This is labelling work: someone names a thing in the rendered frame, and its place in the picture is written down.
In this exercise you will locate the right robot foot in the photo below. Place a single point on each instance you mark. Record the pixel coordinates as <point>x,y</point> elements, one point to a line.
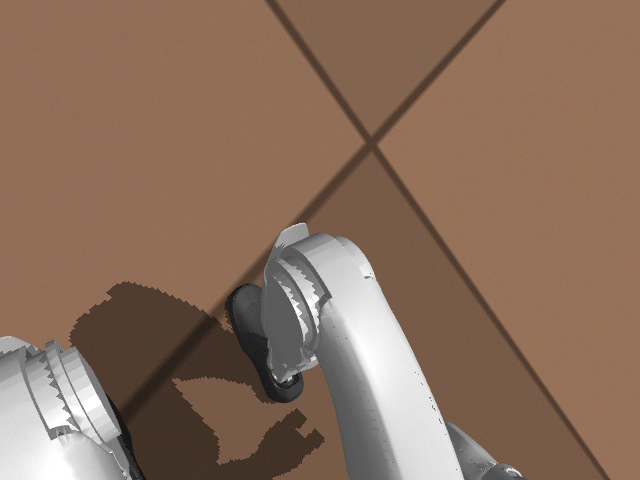
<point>244,308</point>

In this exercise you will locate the right robot hand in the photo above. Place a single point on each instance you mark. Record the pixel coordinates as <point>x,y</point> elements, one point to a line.
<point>473,459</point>

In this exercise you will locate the right robot arm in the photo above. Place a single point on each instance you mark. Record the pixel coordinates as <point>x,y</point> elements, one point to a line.
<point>503,472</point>

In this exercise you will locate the left robot foot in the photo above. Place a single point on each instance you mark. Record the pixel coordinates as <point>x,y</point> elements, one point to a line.
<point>126,444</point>

